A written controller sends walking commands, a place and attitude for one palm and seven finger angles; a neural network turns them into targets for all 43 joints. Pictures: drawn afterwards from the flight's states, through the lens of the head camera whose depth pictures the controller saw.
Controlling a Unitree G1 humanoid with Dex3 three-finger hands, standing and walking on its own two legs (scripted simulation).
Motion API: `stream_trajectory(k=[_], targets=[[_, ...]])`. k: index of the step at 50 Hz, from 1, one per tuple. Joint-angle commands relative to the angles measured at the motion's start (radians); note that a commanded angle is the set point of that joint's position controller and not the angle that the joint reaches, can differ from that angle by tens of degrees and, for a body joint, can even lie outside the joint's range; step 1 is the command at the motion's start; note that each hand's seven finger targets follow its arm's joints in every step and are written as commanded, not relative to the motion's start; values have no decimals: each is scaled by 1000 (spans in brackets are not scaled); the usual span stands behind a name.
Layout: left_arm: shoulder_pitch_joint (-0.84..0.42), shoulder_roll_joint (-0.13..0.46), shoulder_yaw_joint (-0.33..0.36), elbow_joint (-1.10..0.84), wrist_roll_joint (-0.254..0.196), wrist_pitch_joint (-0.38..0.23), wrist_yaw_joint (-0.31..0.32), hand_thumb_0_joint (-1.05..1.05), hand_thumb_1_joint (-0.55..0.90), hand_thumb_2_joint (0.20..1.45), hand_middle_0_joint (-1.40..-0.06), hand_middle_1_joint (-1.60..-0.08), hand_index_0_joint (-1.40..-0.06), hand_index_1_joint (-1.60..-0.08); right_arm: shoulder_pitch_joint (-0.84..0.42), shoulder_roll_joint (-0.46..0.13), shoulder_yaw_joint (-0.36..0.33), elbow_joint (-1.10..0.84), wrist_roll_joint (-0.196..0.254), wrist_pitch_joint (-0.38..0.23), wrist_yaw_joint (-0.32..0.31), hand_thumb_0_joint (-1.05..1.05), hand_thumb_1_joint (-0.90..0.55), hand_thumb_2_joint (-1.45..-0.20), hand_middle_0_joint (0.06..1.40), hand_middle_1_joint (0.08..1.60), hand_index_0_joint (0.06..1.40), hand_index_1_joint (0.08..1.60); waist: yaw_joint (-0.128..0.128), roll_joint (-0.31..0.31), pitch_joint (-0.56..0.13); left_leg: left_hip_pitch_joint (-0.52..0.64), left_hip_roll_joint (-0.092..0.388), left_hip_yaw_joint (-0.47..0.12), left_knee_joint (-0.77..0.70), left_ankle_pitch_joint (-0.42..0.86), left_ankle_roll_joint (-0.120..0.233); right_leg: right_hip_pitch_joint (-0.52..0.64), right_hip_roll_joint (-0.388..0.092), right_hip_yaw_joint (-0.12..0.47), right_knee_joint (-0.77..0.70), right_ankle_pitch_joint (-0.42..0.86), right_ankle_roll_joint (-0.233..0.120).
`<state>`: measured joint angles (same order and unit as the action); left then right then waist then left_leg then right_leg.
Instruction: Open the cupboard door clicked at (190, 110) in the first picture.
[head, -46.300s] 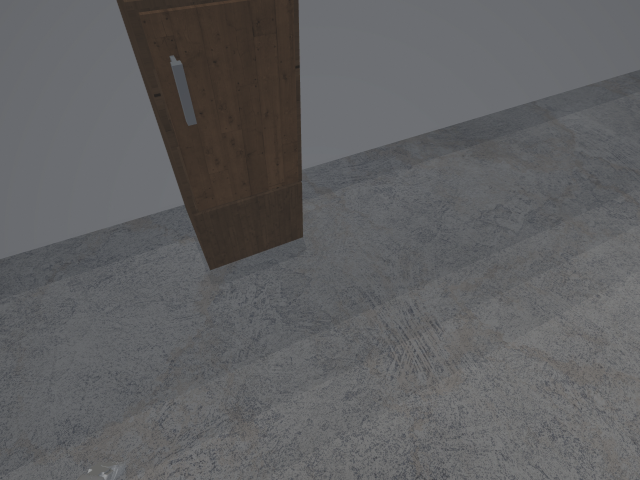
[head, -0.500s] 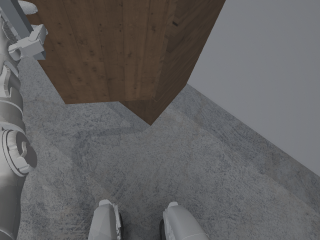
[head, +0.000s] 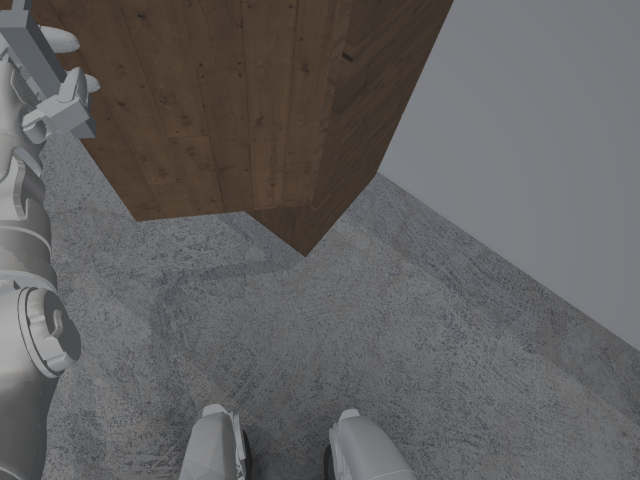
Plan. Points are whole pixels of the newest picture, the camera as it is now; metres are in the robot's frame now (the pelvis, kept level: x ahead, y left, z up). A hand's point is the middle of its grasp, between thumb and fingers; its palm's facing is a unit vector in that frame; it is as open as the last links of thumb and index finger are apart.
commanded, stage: pull the door open along its arc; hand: left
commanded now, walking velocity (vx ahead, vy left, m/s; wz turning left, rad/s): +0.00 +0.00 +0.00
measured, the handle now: (57, 70) +0.58 +0.25 +0.08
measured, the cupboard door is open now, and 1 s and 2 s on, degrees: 47 97 99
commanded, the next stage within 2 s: open thumb and fingers to let go in 0.80 s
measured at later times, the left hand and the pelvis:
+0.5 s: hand (136, 203) +0.41 +0.15 +0.09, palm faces +0.42 -0.91 +0.05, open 6.1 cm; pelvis +0.02 -0.01 +0.03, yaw +3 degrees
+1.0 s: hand (248, 275) +0.33 +0.05 +0.08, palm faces +0.40 -0.92 +0.00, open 6.1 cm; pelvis +0.01 -0.04 +0.03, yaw +6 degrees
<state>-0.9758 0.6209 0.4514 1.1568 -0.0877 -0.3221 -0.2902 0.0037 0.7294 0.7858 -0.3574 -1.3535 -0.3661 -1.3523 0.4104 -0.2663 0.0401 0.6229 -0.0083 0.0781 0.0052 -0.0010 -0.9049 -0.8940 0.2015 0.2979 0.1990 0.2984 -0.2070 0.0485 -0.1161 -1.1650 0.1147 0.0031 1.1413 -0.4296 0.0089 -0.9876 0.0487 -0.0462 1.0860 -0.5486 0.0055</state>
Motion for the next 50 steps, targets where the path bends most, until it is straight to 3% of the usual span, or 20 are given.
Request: stream_trajectory(k=[1,5,8,9,10,11,14,16,23,26,30,33,38,40,41,44,45,46,47,50], targets=[[-148,203,22,-244,-38,-56,-18,0,900,900,-400,-1350,-400,-1350,156,-189,-81,-69,4,-1,-4,0,-900,-900,200,300,200,300,70,110,-541,611,-65,-40,-96,436,26,133,37,-12,-140,474,-17],[50,126,8,-372,-80,-55,-15,0,900,900,-400,-1350,-400,-1350,122,-178,-91,-109,14,3,5,0,-900,-900,200,300,200,300,107,69,-526,620,-80,-18,-128,461,29,226,38,-9,-161,545,-18],[171,54,-24,-431,-106,-50,-6,0,900,900,-400,-1350,-400,-1350,87,-167,-95,-130,24,3,11,0,-900,-900,200,300,200,300,115,13,-458,594,-85,-5,-151,433,29,258,35,-10,-179,558,-10],[190,46,-31,-467,-112,-54,-3,0,900,900,-400,-1350,-400,-1350,76,-167,-96,-135,26,3,11,0,-900,-900,200,300,200,300,121,26,-446,599,-87,-2,-159,429,27,268,33,-9,-181,561,-12],[218,13,66,-520,-164,-57,97,0,900,900,-400,-1350,-400,-1350,70,-142,-98,-143,19,-8,9,0,-900,-900,200,300,200,300,177,22,-449,598,-87,2,-166,461,21,293,33,-16,-183,570,-11],[278,-70,15,-539,-164,-49,160,0,900,900,-400,-1350,-400,-1350,50,-132,-96,-148,19,-17,13,0,-900,-900,200,300,200,300,171,27,-443,608,-86,4,-178,466,12,291,30,-19,-183,570,-5],[397,-190,-26,-680,-121,-52,345,0,900,900,-400,-1350,-400,-1350,25,-111,-99,-153,3,-31,34,0,-900,-900,200,300,200,300,192,25,-427,618,-86,14,-190,505,1,312,23,-23,-176,599,-5],[449,-264,-76,-749,-67,-56,471,0,900,900,-400,-1350,-400,-1350,7,-101,-97,-151,-12,-35,47,0,-900,-900,200,300,200,300,191,10,-413,626,-83,7,-193,515,-4,308,20,-28,-167,590,-6],[482,-501,-297,-849,80,-58,726,0,900,900,-400,-1350,-400,-1350,-76,-74,-101,-151,-46,-29,58,0,-900,-900,200,300,200,300,161,-52,-352,623,-88,3,-207,394,-3,321,5,-25,-194,520,-13],[457,-555,-389,-882,134,-74,753,0,900,900,-400,-1350,-400,-1350,-109,-65,-105,-146,-55,-35,51,0,-900,-900,200,300,200,300,146,-54,-341,623,-92,5,-206,331,2,310,-4,-11,-211,481,-14],[497,-631,-481,-916,147,-92,753,0,900,900,-400,-1350,-400,-1350,-145,-51,-102,-149,-58,-48,44,0,-900,-900,200,300,200,300,144,-85,-320,627,-93,3,-216,291,7,321,-10,-5,-232,453,-17],[594,-702,-547,-945,129,-90,750,0,900,900,-400,-1350,-400,-1350,-180,-39,-97,-161,-54,-61,45,0,-900,-900,200,300,200,300,159,-84,-303,625,-101,11,-225,271,6,350,-21,0,-250,453,-16],[755,-754,-615,-1022,146,-78,783,0,900,900,-400,-1350,-400,-1350,-216,-27,-93,-185,-53,-74,50,0,-900,-900,200,300,200,300,181,-99,-284,619,-104,10,-235,265,6,379,-33,7,-257,461,-16],[827,-756,-625,-1046,161,-66,795,0,900,900,-400,-1350,-400,-1350,-219,-24,-91,-197,-57,-78,48,0,-900,-900,200,300,200,300,185,-151,-269,598,-104,7,-232,260,7,396,-39,15,-263,481,-9],[827,-767,-640,-1087,166,-64,802,0,900,900,-400,-1350,-400,-1350,-231,-20,-88,-205,-56,-80,47,0,-900,-900,200,300,200,300,187,-135,-282,598,-108,9,-232,256,7,403,-46,20,-261,487,-8],[716,-750,-628,-1076,196,-59,837,0,900,900,-400,-1350,-400,-1350,-241,-15,-82,-183,-66,-84,30,0,-900,-900,200,300,200,300,163,-151,-233,562,-110,1,-209,205,7,354,-61,43,-273,433,-1],[629,-713,-604,-1050,213,-62,852,0,900,900,-400,-1350,-400,-1350,-243,-15,-79,-163,-68,-82,21,0,-900,-900,200,300,200,300,141,-178,-195,541,-106,-6,-201,178,10,321,-64,55,-286,379,3],[601,-707,-592,-1055,217,-68,863,0,830,870,-395,-1342,-395,-1342,-256,-12,-82,-157,-71,-81,16,0,-900,-900,200,300,200,300,152,-134,-217,540,-111,-4,-197,165,9,322,-70,69,-289,352,1],[620,-730,-598,-1033,209,-68,864,0,760,840,-390,-1335,-390,-1335,-262,-4,-79,-155,-71,-82,13,0,-900,-900,200,300,200,300,159,-135,-234,541,-114,-4,-196,161,8,331,-70,70,-289,346,-1],[635,-710,-566,-1010,178,-67,854,0,550,750,-375,-1313,-375,-1313,-265,-4,-81,-150,-67,-79,8,0,-900,-900,200,300,200,300,174,-156,-269,540,-116,-3,-201,176,4,367,-74,77,-292,384,4]])
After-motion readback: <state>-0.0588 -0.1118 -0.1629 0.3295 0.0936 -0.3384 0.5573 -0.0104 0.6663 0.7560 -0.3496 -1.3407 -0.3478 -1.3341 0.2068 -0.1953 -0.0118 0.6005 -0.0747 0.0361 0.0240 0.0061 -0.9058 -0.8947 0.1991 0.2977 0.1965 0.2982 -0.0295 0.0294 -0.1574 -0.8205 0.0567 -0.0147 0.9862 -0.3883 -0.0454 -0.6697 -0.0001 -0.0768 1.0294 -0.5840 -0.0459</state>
